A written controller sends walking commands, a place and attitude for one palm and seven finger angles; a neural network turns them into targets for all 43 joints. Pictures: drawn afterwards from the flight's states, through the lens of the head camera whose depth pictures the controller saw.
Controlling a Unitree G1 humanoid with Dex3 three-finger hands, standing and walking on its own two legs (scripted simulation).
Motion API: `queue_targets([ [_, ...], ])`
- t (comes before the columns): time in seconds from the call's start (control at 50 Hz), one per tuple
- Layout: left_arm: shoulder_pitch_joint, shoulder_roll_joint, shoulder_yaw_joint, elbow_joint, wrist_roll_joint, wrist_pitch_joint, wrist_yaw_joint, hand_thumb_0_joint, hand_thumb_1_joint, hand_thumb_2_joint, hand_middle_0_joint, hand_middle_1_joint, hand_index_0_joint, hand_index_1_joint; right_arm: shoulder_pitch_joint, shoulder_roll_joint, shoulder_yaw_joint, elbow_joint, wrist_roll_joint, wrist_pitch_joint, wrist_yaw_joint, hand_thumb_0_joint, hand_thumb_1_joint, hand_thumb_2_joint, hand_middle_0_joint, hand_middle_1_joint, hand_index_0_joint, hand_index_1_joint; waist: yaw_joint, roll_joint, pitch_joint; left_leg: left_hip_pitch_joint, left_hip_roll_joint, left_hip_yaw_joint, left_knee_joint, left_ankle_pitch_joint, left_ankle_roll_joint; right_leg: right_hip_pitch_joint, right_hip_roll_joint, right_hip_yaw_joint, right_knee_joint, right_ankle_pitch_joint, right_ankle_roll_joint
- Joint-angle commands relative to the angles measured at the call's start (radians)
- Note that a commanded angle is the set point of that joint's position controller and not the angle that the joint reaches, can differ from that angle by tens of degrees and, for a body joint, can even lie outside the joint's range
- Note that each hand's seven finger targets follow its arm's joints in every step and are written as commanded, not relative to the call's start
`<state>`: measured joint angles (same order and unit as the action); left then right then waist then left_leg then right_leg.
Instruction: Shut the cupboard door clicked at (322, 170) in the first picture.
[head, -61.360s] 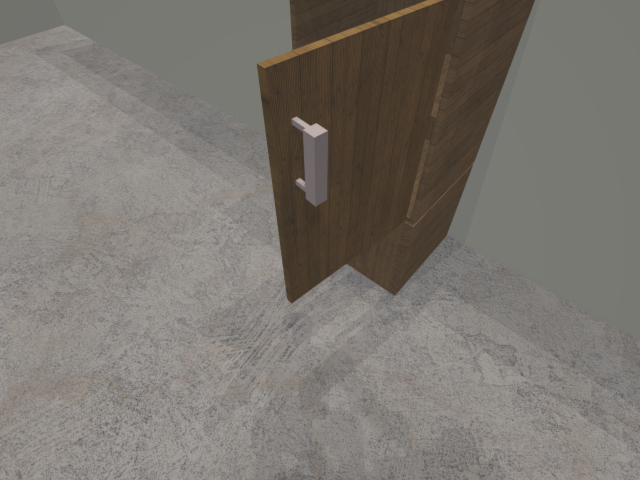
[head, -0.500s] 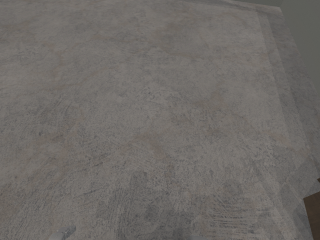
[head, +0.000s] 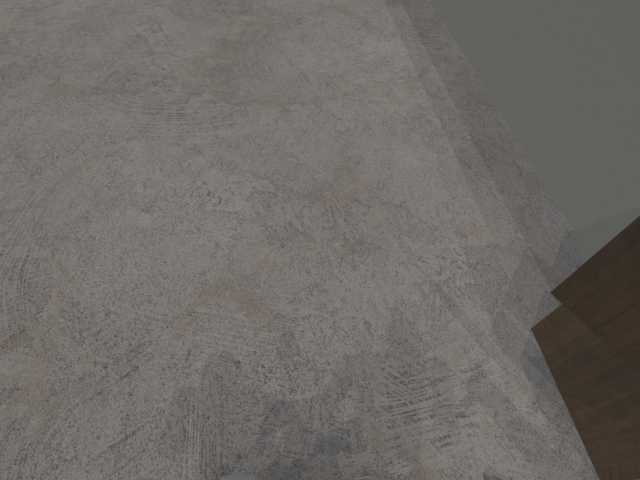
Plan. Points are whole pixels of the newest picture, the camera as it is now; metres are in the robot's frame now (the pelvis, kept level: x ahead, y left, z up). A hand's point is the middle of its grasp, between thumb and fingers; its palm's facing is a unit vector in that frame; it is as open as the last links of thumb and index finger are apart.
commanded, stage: turn to face it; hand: left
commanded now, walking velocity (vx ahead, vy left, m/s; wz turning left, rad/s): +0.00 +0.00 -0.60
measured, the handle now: out of the picture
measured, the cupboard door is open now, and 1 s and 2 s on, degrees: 28 28 28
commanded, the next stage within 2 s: take the last steps up to it in 1.50 s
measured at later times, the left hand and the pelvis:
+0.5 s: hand (212, 451) +0.17 +0.15 -0.14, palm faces -0.28 -0.92 -0.26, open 7.4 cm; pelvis +0.01 -0.01 +0.01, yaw -18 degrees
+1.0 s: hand (239, 397) +0.24 +0.13 -0.15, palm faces -0.55 -0.81 -0.22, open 7.4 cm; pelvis +0.04 +0.01 +0.01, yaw -36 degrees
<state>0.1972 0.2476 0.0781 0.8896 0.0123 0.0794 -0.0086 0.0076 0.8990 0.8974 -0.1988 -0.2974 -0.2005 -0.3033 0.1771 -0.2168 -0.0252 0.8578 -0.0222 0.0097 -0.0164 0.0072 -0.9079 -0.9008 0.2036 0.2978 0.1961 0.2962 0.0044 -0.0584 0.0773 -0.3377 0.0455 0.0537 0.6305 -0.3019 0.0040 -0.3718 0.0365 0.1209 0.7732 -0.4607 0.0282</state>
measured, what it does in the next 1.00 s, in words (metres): steps on the spot, turning right: right foot, then left foot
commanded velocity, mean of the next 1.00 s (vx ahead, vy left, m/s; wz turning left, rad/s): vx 0.00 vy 0.00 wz -0.60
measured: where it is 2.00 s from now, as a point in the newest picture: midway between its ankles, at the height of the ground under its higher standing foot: outside the picture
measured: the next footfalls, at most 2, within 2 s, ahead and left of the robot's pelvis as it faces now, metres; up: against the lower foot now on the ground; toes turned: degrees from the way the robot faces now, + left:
right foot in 0.36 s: +0.01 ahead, -0.14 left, +0.00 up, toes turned -17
left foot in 0.68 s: +0.13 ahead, +0.10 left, +0.00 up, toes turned -21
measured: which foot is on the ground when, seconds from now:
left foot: down 0.00-0.34, up 0.36-0.66, down 0.68-1.00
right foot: up 0.00-0.34, down 0.36-0.70, up 0.72-1.00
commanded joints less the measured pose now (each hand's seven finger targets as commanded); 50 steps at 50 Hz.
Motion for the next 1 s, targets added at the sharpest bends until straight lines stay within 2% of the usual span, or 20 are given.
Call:
queue_targets([
  [0.0, -0.035, 0.111, 0.040, -0.103, 0.015, -0.020, -0.019, 0.000, 0.900, 0.900, -0.200, -0.300, -0.200, -0.300, 0.042, -0.212, -0.047, -0.073, -0.012, -0.019, -0.030, 0.000, -0.900, -0.900, 0.200, 0.300, 0.200, 0.300, -0.012, 0.274, -0.065, 0.117, 0.343, -0.280, -0.360, 0.260, 0.133, -0.180, -0.049, -0.060, 0.428, -0.045, 0.016],
  [0.06, -0.030, 0.084, 0.031, -0.094, 0.008, -0.012, -0.033, 0.000, 0.900, 0.900, -0.200, -0.300, -0.200, -0.300, 0.029, -0.182, -0.041, -0.074, -0.011, -0.016, -0.033, 0.000, -0.900, -0.900, 0.200, 0.300, 0.200, 0.300, -0.005, 0.260, -0.080, 0.196, 0.276, -0.101, -0.301, 0.406, 0.115, -0.176, -0.063, -0.109, 0.370, 0.010, 0.032],
  [0.22, -0.084, 0.052, 0.012, -0.115, 0.007, -0.026, -0.033, 0.000, 0.900, 0.900, -0.200, -0.300, -0.200, -0.300, 0.110, -0.213, -0.071, -0.020, -0.007, -0.006, -0.017, 0.000, -0.900, -0.900, 0.200, 0.300, 0.200, 0.300, -0.051, 0.294, -0.130, 0.282, 0.320, 0.013, -0.202, 0.544, 0.119, -0.030, -0.047, -0.209, -0.004, 0.019, 0.010],
  [0.28, 0.001, 0.071, 0.019, -0.088, 0.007, -0.033, -0.029, 0.000, 0.900, 0.900, -0.200, -0.300, -0.200, -0.300, 0.056, -0.223, -0.077, -0.024, -0.002, 0.000, -0.011, 0.000, -0.900, -0.900, 0.200, 0.300, 0.200, 0.300, 0.006, 0.240, -0.133, 0.182, 0.301, 0.067, -0.101, 0.415, 0.060, 0.149, -0.034, -0.227, -0.237, 0.204, -0.017],
  [0.3, 0.069, 0.117, 0.029, -0.067, 0.011, -0.040, -0.024, 0.000, 0.900, 0.900, -0.200, -0.300, -0.200, -0.300, 0.046, -0.209, -0.077, -0.031, 0.007, 0.001, -0.006, 0.000, -0.900, -0.900, 0.200, 0.300, 0.200, 0.300, 0.041, 0.149, -0.149, 0.079, 0.259, 0.105, 0.021, 0.288, 0.011, 0.288, -0.078, -0.164, -0.355, 0.324, -0.040],
  [0.32, 0.122, 0.227, 0.046, -0.054, 0.022, -0.056, -0.009, 0.000, 0.900, 0.900, -0.200, -0.300, -0.200, -0.300, 0.031, -0.125, -0.059, -0.064, 0.014, 0.006, 0.001, 0.000, -0.900, -0.900, 0.200, 0.300, 0.200, 0.300, 0.070, -0.174, -0.154, -0.146, 0.115, 0.169, 0.239, -0.132, -0.057, 0.419, -0.313, 0.159, -0.463, 0.541, -0.124],
  [0.34, 0.148, 0.277, 0.054, -0.044, 0.010, -0.055, 0.004, 0.000, 0.900, 0.900, -0.200, -0.300, -0.200, -0.300, -0.032, -0.115, -0.049, -0.096, 0.008, 0.016, -0.004, 0.000, -0.900, -0.900, 0.200, 0.300, 0.200, 0.300, 0.091, -0.243, -0.117, -0.269, 0.036, 0.074, 0.436, -0.366, -0.074, 0.363, -0.430, 0.312, -0.451, 0.770, -0.225],
  [0.36, 0.133, 0.266, 0.049, -0.050, 0.007, -0.053, 0.013, 0.000, 0.900, 0.900, -0.200, -0.300, -0.200, -0.300, -0.032, -0.128, -0.047, -0.093, 0.012, 0.026, -0.008, 0.000, -0.900, -0.900, 0.200, 0.300, 0.200, 0.300, 0.075, -0.160, -0.096, -0.286, 0.061, -0.028, 0.530, -0.303, -0.065, 0.301, -0.432, 0.279, -0.468, 0.618, -0.265],
  [0.4, 0.008, 0.208, 0.041, -0.083, 0.011, -0.051, 0.022, 0.000, 0.900, 0.900, -0.200, -0.300, -0.200, -0.300, -0.034, -0.131, -0.053, -0.073, 0.008, 0.028, -0.006, 0.000, -0.900, -0.900, 0.200, 0.300, 0.200, 0.300, 0.027, -0.200, -0.049, -0.320, 0.076, -0.058, 0.553, -0.184, -0.073, 0.235, -0.331, 0.235, -0.490, 0.424, -0.232],
  [0.46, -0.041, 0.173, 0.028, -0.102, 0.011, -0.059, 0.020, 0.000, 0.900, 0.900, -0.200, -0.300, -0.200, -0.300, 0.001, -0.127, -0.052, -0.048, 0.005, 0.025, 0.004, 0.000, -0.900, -0.900, 0.200, 0.300, 0.200, 0.300, -0.013, -0.121, -0.078, -0.209, 0.058, -0.039, 0.459, -0.095, -0.089, 0.181, -0.257, 0.108, -0.439, 0.530, -0.200],
  [0.56, -0.013, 0.203, 0.039, -0.092, 0.018, -0.052, 0.014, 0.000, 0.900, 0.900, -0.200, -0.300, -0.200, -0.300, 0.002, -0.102, -0.044, -0.057, 0.013, 0.014, 0.000, 0.000, -0.900, -0.900, 0.200, 0.300, 0.200, 0.300, 0.007, -0.078, -0.123, -0.087, 0.000, -0.007, 0.169, -0.121, -0.087, 0.183, -0.246, 0.176, -0.388, 0.527, -0.211],
  [0.62, -0.057, 0.189, 0.039, -0.090, 0.010, -0.044, 0.011, 0.000, 0.900, 0.900, -0.200, -0.300, -0.200, -0.300, 0.096, -0.110, -0.045, -0.034, 0.018, 0.002, -0.009, 0.000, -0.900, -0.900, 0.200, 0.300, 0.200, 0.300, -0.045, -0.086, -0.137, 0.107, -0.022, -0.003, -0.110, 0.044, -0.078, 0.091, -0.197, 0.186, -0.304, 0.501, -0.145],
  [0.64, -0.062, 0.157, 0.031, -0.100, 0.000, -0.039, 0.008, 0.000, 0.900, 0.900, -0.200, -0.300, -0.200, -0.300, 0.133, -0.150, -0.050, -0.022, 0.014, -0.010, -0.015, 0.000, -0.900, -0.900, 0.200, 0.300, 0.200, 0.300, -0.058, -0.007, -0.157, 0.229, 0.031, -0.042, -0.234, 0.101, -0.062, 0.006, -0.135, 0.136, -0.236, 0.420, -0.094],
  [0.66, -0.033, 0.089, 0.020, -0.116, -0.010, -0.033, 0.002, 0.000, 0.900, 0.900, -0.200, -0.300, -0.200, -0.300, 0.158, -0.247, -0.065, -0.024, 0.000, -0.021, -0.018, 0.000, -0.900, -0.900, 0.200, 0.300, 0.200, 0.300, -0.059, 0.271, -0.178, 0.325, 0.264, -0.302, -0.336, 0.155, 0.017, -0.147, 0.007, 0.014, -0.040, 0.117, -0.030],
  [0.68, -0.041, 0.084, 0.016, -0.128, -0.005, -0.032, -0.001, 0.000, 0.900, 0.900, -0.200, -0.300, -0.200, -0.300, 0.166, -0.295, -0.072, -0.036, -0.005, -0.016, -0.023, 0.000, -0.900, -0.900, 0.200, 0.300, 0.200, 0.300, -0.062, 0.380, -0.158, 0.270, 0.435, -0.426, -0.361, 0.234, 0.121, -0.193, 0.018, -0.081, 0.200, -0.174, -0.002],
  [0.7, -0.057, 0.104, 0.023, -0.131, 0.004, -0.030, -0.006, 0.000, 0.900, 0.900, -0.200, -0.300, -0.200, -0.300, 0.141, -0.276, -0.063, -0.052, -0.013, -0.012, -0.023, 0.000, -0.900, -0.900, 0.200, 0.300, 0.200, 0.300, -0.057, 0.269, -0.119, 0.163, 0.437, -0.398, -0.359, 0.208, 0.164, -0.162, -0.033, -0.046, 0.329, -0.146, -0.007],
  [0.72, -0.034, 0.109, 0.028, -0.107, 0.013, -0.023, -0.010, 0.000, 0.900, 0.900, -0.200, -0.300, -0.200, -0.300, 0.078, -0.226, -0.048, -0.057, -0.012, -0.020, -0.026, 0.000, -0.900, -0.900, 0.200, 0.300, 0.200, 0.300, -0.019, 0.313, -0.098, 0.140, 0.384, -0.339, -0.376, 0.248, 0.142, -0.186, -0.045, -0.041, 0.390, -0.080, 0.003],
  [0.8, -0.039, 0.080, 0.026, -0.083, 0.006, -0.015, -0.030, 0.000, 0.900, 0.900, -0.200, -0.300, -0.200, -0.300, 0.064, -0.185, -0.038, -0.057, -0.011, -0.019, -0.034, 0.000, -0.900, -0.900, 0.200, 0.300, 0.200, 0.300, -0.011, 0.252, -0.091, 0.234, 0.274, -0.082, -0.283, 0.517, 0.106, -0.188, -0.059, -0.107, 0.381, 0.015, 0.031],
  [0.92, -0.103, 0.054, 0.014, -0.102, 0.006, -0.018, -0.034, 0.000, 0.900, 0.900, -0.200, -0.300, -0.200, -0.300, 0.132, -0.197, -0.057, -0.015, -0.008, -0.012, -0.025, 0.000, -0.900, -0.900, 0.200, 0.300, 0.200, 0.300, -0.050, 0.265, -0.133, 0.321, 0.305, 0.004, -0.233, 0.577, 0.121, -0.113, -0.064, -0.179, 0.129, 0.006, 0.023],
  [0.98, -0.083, 0.051, 0.011, -0.100, 0.004, -0.026, -0.031, 0.000, 0.900, 0.900, -0.200, -0.300, -0.200, -0.300, 0.101, -0.217, -0.068, -0.012, -0.009, -0.007, -0.016, 0.000, -0.900, -0.900, 0.200, 0.300, 0.200, 0.300, -0.040, 0.288, -0.129, 0.264, 0.328, 0.023, -0.191, 0.527, 0.110, 0.000, -0.052, -0.201, -0.041, 0.022, 0.000],
])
